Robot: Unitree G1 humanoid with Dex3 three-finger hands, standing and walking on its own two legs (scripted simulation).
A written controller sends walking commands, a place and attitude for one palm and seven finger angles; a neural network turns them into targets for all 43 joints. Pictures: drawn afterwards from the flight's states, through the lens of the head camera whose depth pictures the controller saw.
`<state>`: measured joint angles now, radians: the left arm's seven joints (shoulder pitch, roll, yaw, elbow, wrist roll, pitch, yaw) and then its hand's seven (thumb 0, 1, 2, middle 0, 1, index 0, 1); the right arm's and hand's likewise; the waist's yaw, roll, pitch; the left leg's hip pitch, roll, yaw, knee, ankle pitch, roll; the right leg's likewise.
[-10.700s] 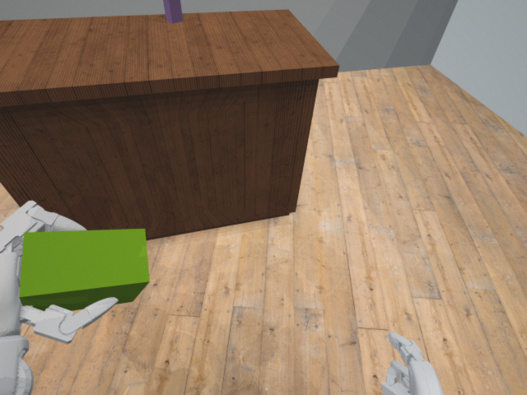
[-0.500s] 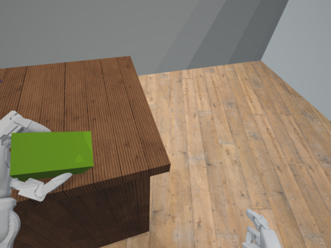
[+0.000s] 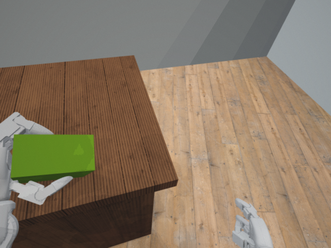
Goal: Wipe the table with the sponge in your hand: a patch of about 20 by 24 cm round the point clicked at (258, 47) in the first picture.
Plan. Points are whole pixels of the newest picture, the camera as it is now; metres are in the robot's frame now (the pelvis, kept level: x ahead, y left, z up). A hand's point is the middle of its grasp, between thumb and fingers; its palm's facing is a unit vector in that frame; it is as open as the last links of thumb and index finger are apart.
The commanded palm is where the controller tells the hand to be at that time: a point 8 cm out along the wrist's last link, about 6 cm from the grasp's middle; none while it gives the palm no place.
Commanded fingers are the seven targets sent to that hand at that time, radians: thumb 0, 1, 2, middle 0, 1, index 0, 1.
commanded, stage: come to a stop and stand still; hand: left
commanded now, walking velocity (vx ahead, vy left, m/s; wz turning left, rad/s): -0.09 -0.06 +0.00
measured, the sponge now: (65, 158) +0.23 +0.22 +0.14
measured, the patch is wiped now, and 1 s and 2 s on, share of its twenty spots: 0.00 0.00 0.00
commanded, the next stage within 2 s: look again from close up in 0.90 s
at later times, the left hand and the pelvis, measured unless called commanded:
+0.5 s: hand (48, 161) +0.22 +0.24 +0.15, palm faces +0.40 -0.84 -0.37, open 10.4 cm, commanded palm +0.16 +0.27 +0.18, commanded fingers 0.00 0.10 1.30 -1.20 -1.60 -1.20 -1.60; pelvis +0.00 -0.01 +0.00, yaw +0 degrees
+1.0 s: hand (45, 157) +0.22 +0.24 +0.16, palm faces +0.38 -0.83 -0.41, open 10.4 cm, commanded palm +0.16 +0.26 +0.18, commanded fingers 0.00 0.10 1.30 -1.20 -1.60 -1.20 -1.60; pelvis -0.01 -0.01 +0.00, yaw -1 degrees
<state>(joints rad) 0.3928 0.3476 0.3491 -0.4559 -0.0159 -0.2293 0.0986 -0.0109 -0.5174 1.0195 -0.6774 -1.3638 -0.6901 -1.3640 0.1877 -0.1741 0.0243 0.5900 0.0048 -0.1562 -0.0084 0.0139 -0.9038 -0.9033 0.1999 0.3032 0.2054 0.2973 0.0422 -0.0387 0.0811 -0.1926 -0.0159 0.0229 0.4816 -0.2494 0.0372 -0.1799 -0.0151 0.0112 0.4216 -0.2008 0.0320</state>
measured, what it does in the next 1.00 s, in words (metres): stands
